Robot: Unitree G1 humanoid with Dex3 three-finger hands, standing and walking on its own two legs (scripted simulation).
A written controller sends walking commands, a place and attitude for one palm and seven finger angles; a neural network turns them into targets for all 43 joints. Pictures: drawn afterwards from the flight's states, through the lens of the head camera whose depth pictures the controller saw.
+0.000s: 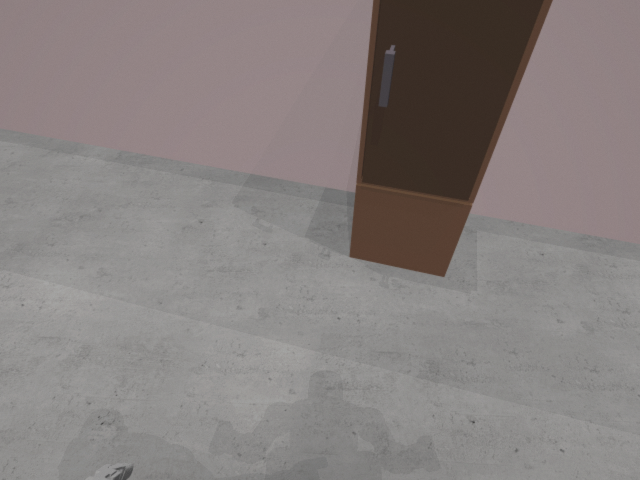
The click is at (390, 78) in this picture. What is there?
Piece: cupboard door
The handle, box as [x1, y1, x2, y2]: [379, 45, 395, 106]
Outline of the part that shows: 394,45 391,45 390,49 386,50 379,98 380,106 386,106 388,101 395,52 393,50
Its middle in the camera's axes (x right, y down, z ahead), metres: +0.17 -0.42 +1.01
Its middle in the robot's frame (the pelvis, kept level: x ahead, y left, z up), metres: +1.05 -0.12 +0.04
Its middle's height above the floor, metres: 0.81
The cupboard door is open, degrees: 0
